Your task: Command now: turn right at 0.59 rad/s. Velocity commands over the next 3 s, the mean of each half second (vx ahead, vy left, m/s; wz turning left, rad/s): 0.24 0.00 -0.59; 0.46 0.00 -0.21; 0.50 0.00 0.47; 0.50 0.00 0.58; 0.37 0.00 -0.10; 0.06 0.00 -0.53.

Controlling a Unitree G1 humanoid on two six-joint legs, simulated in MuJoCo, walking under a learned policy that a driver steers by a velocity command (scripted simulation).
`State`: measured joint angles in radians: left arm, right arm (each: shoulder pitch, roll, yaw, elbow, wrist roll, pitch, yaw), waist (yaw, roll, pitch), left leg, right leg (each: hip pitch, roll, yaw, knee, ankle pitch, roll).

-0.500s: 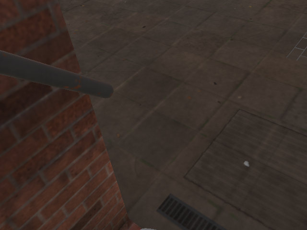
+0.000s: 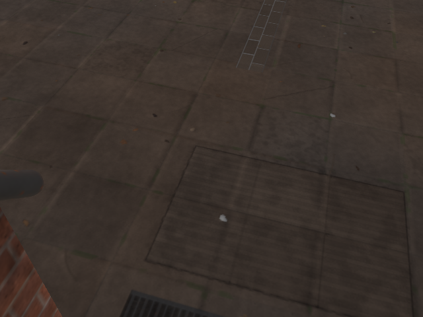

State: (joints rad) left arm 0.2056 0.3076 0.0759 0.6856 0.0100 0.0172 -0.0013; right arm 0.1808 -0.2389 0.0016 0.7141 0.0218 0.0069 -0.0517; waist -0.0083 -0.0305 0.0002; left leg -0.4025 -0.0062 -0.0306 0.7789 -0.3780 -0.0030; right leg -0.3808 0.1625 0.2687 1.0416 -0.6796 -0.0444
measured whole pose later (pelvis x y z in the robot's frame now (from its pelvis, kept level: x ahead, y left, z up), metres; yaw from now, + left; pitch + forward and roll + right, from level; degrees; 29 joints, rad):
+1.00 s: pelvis +0.27 -0.29 -0.29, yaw -22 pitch -2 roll +2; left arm 0.56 0.13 -0.01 1.13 0.00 -0.08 0.04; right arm 0.13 -0.20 -0.03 0.93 -0.04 -0.03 0.03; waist 0.06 0.08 -0.01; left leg -0.82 -0.08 -0.14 0.98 0.49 0.02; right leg -0.27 0.07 -0.01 1.11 -0.80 -0.10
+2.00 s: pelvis +0.86 -0.45 -0.44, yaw +13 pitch +2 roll -1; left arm 0.44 0.21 0.05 0.96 0.03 -0.08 0.02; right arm 0.06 -0.21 -0.05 0.77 -0.03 -0.01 0.08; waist 0.05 -0.01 0.04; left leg -0.54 0.01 0.09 0.65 -0.21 0.12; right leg 0.01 -0.07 -0.24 0.41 -0.44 0.04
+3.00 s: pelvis +1.14 -0.35 -0.43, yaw -11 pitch +2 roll +1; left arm 0.24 0.27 0.09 0.79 0.02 0.04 0.00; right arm 0.18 -0.25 -0.05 0.79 -0.01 0.04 -0.05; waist 0.05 -0.02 0.02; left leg -0.40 -0.03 -0.08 0.77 -0.40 -0.01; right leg -0.37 0.16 0.18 0.40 -0.04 -0.08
